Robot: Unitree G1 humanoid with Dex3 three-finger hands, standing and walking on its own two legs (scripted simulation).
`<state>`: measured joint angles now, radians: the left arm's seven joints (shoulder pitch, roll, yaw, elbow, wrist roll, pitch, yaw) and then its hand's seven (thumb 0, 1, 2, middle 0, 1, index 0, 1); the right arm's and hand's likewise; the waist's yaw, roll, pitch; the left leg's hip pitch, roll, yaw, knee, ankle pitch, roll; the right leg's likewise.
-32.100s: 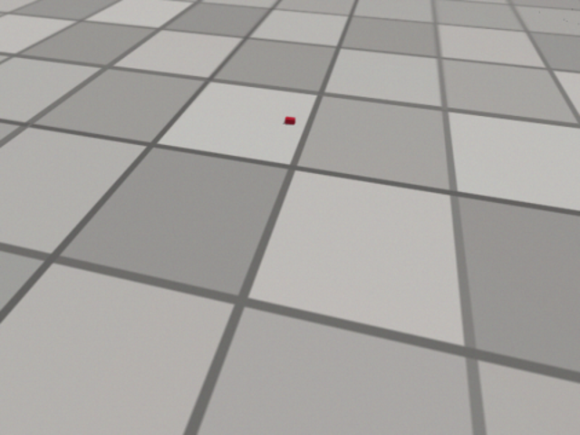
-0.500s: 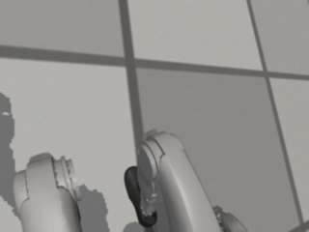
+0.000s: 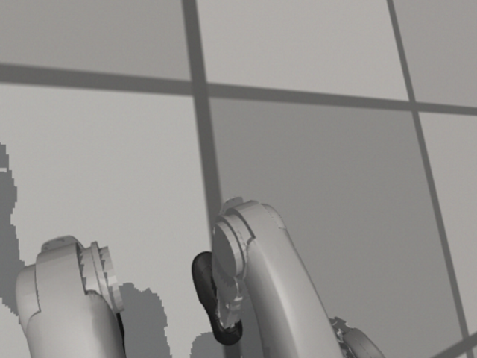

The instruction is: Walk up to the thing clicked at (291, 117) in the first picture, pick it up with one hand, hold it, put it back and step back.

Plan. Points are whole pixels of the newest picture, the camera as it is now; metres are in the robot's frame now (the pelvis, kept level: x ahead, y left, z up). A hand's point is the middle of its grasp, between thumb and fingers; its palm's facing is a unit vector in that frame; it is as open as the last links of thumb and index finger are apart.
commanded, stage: rise first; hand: left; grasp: from above
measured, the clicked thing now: out of the picture +0.51 +0.33 -0.30
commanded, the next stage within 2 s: approach in 1.58 s
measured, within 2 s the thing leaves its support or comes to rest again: neither
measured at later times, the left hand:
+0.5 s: hand out of the picture +0.46 +0.38 -0.18, palm faces -0.47 -0.04 -0.88, open 14.0 cm
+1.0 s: hand out of the picture +0.47 +0.37 -0.17, palm faces -0.44 -0.04 -0.90, open 13.8 cm
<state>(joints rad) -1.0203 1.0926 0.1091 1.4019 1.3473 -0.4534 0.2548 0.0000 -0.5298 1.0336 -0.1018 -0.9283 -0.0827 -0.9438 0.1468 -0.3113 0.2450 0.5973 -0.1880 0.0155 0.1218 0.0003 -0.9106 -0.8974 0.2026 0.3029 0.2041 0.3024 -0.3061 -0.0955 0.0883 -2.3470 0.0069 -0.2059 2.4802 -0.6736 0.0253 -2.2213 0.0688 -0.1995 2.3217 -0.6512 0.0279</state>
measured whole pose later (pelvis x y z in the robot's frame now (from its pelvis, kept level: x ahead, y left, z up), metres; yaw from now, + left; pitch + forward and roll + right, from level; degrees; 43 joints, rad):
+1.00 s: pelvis +0.00 +0.00 +0.00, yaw +0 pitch +30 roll -14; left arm -1.05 1.07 0.08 1.44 1.38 -0.43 0.32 0.00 -0.45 0.97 -0.19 -0.81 -0.16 -0.84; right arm 0.14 -0.30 0.23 0.62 -0.18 0.00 0.12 0.00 -0.91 -0.90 0.20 0.30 0.20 0.30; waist -0.31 -0.09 0.06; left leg -2.35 0.00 -0.20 2.48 -0.68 0.03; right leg -2.23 0.07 -0.19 2.33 -0.66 0.03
